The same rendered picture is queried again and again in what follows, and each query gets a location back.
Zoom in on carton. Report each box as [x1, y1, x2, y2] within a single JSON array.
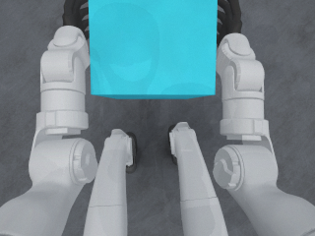
[[88, 0, 218, 99]]

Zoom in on right robot hand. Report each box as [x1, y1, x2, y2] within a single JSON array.
[[217, 0, 242, 48]]

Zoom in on robot left foot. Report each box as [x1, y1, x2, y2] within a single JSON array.
[[125, 132, 137, 174]]

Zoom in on left robot shin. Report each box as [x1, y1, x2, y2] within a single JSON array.
[[104, 129, 133, 166]]

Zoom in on right robot upper arm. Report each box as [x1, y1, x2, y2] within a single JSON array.
[[213, 145, 315, 236]]

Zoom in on robot right forearm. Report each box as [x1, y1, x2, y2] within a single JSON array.
[[216, 32, 279, 175]]

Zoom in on left robot upper arm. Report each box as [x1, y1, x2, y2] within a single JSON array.
[[0, 138, 98, 236]]

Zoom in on robot left forearm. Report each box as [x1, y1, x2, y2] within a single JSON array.
[[29, 26, 91, 177]]

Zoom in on left robot hand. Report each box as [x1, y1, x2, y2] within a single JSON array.
[[62, 0, 90, 40]]

